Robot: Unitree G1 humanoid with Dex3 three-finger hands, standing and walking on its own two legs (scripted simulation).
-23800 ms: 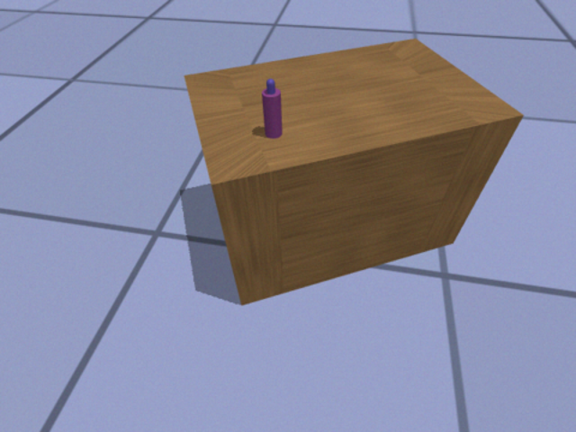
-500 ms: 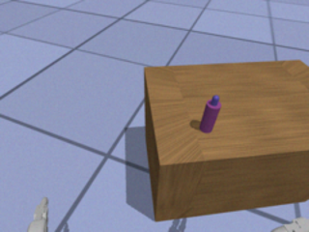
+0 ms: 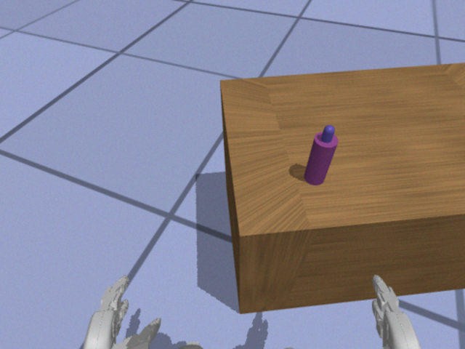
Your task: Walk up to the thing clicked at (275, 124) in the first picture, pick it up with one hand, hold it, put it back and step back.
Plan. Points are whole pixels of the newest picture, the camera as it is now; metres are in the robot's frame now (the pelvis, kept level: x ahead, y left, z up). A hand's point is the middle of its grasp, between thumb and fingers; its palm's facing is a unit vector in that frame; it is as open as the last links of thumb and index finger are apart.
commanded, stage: home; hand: right
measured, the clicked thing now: (321, 154) +0.52 -0.19 +0.00
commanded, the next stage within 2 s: none
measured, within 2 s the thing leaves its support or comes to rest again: neither
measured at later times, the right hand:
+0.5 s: hand (349, 319) +0.19 -0.18 -0.07, palm faces +0.11 +0.96 -0.25, open 17.4 cm
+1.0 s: hand (350, 319) +0.19 -0.18 -0.07, palm faces +0.13 +0.95 -0.28, open 17.4 cm
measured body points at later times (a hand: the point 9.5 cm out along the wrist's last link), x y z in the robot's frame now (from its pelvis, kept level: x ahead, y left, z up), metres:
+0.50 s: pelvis +0.02 +0.00 -0.01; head +0.05 -0.01 +0.44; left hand +0.18 +0.24 -0.09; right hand +0.18 -0.23 -0.05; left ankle +0.06 +0.14 -0.70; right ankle +0.01 -0.13 -0.70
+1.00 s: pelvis +0.02 +0.00 -0.01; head +0.04 +0.00 +0.44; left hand +0.19 +0.24 -0.08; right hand +0.18 -0.23 -0.05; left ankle +0.06 +0.14 -0.70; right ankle +0.01 -0.13 -0.70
